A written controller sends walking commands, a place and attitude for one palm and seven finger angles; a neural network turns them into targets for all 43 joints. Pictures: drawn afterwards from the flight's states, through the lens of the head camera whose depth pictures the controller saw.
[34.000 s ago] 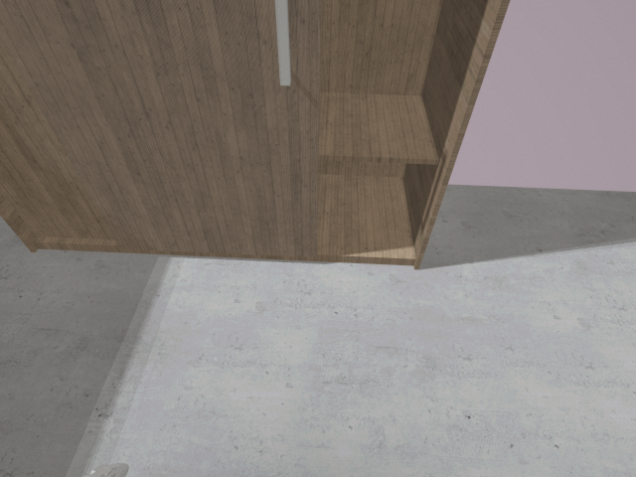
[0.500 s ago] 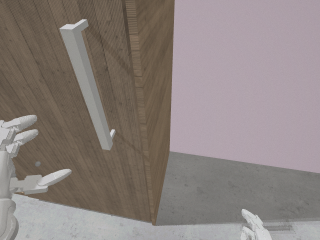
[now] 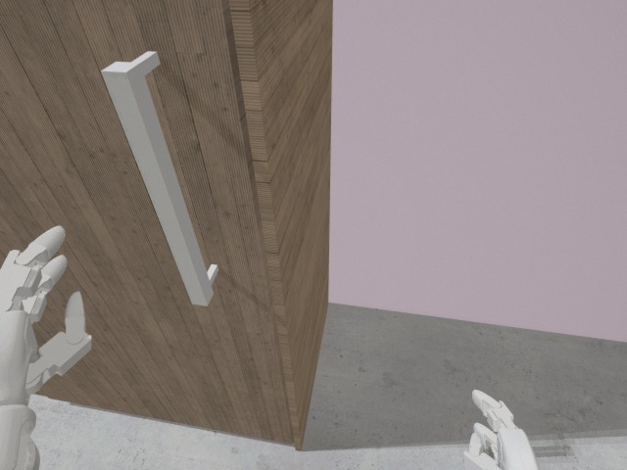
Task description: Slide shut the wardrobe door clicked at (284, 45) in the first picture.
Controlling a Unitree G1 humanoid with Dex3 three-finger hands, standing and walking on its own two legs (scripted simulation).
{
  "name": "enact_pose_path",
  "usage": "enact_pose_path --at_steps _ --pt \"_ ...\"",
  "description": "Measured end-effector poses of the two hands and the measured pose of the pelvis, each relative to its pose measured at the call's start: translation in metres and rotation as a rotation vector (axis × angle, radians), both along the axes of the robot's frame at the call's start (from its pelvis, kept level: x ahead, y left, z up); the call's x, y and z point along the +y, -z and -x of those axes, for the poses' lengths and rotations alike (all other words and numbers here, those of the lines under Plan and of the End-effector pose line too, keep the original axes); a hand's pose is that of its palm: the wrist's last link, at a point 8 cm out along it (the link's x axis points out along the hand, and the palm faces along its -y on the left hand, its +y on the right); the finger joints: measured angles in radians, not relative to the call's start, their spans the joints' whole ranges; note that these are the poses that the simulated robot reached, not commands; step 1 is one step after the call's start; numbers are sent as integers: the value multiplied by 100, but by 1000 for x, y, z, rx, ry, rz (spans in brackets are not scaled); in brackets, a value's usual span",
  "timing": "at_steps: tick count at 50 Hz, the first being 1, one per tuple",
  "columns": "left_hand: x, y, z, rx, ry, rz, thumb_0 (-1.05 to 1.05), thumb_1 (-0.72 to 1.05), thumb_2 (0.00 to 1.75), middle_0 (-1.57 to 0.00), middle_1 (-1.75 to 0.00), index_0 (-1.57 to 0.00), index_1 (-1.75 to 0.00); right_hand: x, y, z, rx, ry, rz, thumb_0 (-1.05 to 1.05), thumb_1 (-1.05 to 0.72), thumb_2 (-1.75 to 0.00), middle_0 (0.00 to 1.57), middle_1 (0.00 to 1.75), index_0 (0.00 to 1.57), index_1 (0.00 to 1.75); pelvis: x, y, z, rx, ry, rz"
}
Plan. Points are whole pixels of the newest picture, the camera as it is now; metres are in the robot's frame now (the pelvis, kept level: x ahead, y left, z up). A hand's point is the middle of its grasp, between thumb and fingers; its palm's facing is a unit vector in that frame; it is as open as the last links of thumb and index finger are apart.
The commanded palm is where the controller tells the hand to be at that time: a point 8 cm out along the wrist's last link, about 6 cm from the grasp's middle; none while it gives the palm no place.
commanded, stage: draw the hand back to the body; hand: left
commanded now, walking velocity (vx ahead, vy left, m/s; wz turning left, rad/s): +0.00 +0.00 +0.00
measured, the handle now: (180, 200) +0.36 +0.22 +0.19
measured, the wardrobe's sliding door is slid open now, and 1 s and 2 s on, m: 0.00 0.00 0.00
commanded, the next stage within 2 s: step back with the hand held close in 0.24 s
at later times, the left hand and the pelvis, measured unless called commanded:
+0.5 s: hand (59, 313) +0.19 +0.28 +0.18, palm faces +0.49 -0.77 -0.41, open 7.4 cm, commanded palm +0.13 +0.30 +0.18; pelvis -0.01 +0.00 +0.00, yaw -1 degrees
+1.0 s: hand (28, 369) +0.14 +0.29 +0.16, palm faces +0.46 -0.77 -0.44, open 7.4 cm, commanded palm +0.08 +0.32 +0.18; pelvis -0.07 +0.03 -0.02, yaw -2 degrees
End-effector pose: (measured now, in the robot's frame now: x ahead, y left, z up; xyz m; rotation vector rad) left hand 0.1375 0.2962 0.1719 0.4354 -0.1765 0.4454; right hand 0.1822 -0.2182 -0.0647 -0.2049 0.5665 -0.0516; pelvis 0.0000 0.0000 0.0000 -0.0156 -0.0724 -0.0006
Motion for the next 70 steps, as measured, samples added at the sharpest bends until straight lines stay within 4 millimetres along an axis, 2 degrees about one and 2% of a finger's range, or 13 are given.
enact_pose_path --at_steps 7,19,25,29,33,44,53,62,70 --pt "1 -3 0 -7 -7 -4 2 87 89 -21 -32 -22 -32 4 1 1 8 -10 -7 2 -90 -90 20 30 20 30 0 -1 0 -5 -2 -1" --pt "1 -5 2 -10 3 -11 2 89 90 -21 -30 -21 -31 3 5 12 29 3 -12 2 -90 -90 20 30 20 30 1 -1 4 -12 1 -2" --pt "17 -23 -8 -77 -11 -99 2 89 90 -21 -30 -22 -31 -1 5 24 78 20 13 2 -90 -90 20 30 20 30 4 -3 14 35 22 4" --pt "12 -14 -16 -21 48 -111 2 89 90 -20 -30 -21 -30 -7 5 37 97 79 25 2 -90 -90 20 30 20 30 12 -3 19 66 45 -5" --pt "8 -3 -15 36 109 -126 2 89 90 -21 -30 -21 -30 -13 6 53 122 139 42 2 -90 -90 20 30 20 30 19 -1 25 79 53 -11" --pt "27 -12 22 -58 58 -196 2 89 90 -21 -30 -22 -31 -5 15 88 129 146 58 2 -90 -90 20 30 20 30 26 11 53 61 45 -22" --pt "23 -2 45 -118 64 -141 2 89 90 -21 -30 -22 -30 6 23 112 141 109 60 2 -90 -90 20 30 20 30 29 17 77 70 27 -6" --pt "33 -15 65 -141 45 -241 2 89 90 -21 -30 -22 -31 9 24 129 153 95 65 2 -90 -90 21 30 20 30 25 18 89 86 15 11" --pt "12 -2 78 -117 141 -160 2 89 90 -21 -30 -21 -30 3 14 136 130 86 80 2 -90 -90 21 30 20 30 22 16 119 93 21 22"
